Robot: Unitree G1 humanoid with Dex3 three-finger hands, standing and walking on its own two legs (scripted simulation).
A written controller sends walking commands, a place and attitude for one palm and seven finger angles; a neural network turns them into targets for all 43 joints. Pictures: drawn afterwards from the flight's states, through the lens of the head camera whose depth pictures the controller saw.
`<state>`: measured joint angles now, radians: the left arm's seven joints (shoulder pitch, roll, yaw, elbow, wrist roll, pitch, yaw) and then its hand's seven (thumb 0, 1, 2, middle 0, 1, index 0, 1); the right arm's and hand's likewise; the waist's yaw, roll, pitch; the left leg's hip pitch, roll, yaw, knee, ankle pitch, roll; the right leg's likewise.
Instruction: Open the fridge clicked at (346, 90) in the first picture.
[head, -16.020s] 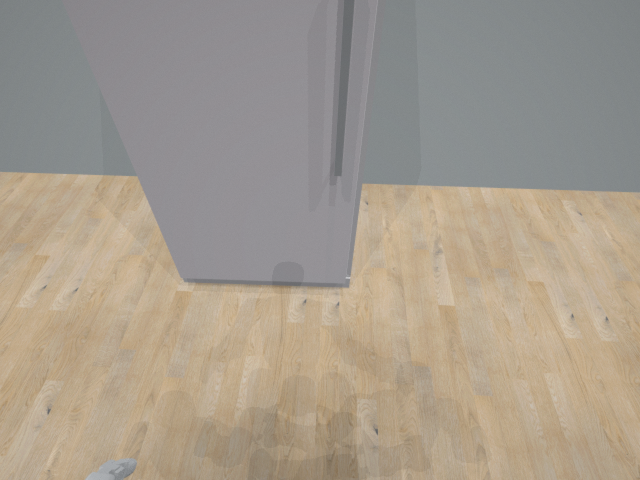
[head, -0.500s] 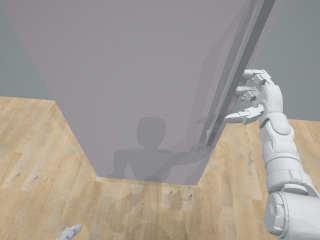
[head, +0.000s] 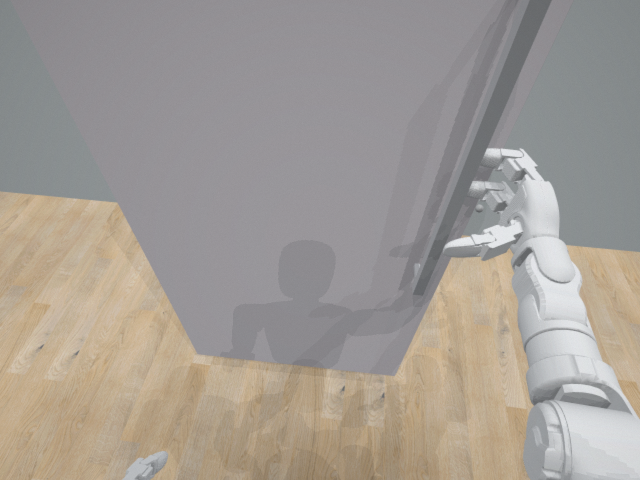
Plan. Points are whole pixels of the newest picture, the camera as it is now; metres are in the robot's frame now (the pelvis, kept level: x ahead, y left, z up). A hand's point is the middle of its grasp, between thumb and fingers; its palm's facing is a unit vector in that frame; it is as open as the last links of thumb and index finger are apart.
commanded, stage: slide the fingers in behind the handle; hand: right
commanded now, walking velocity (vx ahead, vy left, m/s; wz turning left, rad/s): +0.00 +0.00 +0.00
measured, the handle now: (456, 181) +0.49 -0.12 +0.13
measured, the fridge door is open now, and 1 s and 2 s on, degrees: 0 0 0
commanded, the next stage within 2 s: grip the handle and tug to test in 1.34 s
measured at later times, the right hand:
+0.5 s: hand (463, 205) +0.43 -0.13 +0.13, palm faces -0.02 +1.00 +0.00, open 14.0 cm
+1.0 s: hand (448, 205) +0.42 -0.10 +0.14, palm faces -0.03 +1.00 +0.00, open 13.9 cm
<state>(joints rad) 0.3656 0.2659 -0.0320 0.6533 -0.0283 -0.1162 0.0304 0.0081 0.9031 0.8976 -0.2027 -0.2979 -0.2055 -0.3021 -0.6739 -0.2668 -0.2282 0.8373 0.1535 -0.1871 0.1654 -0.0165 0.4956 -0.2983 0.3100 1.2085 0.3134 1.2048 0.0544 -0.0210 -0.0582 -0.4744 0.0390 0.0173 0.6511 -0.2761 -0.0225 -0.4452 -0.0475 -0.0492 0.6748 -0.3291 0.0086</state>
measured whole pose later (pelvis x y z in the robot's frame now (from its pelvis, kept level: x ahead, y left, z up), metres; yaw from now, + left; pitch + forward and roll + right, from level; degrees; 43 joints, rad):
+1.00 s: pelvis +0.01 +0.01 +0.01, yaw +0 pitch +4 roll +0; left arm 0.31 0.25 -0.03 0.67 -0.02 -0.11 0.04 0.01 0.90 0.90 -0.20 -0.30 -0.20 -0.30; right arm -0.60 -0.16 -0.14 0.69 0.13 -0.12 0.06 -0.02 0.50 -0.30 0.30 1.20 0.30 1.20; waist 0.03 -0.03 -0.05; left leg -0.40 0.04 0.03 0.61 -0.28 -0.01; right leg -0.36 -0.05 -0.04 0.61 -0.31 0.02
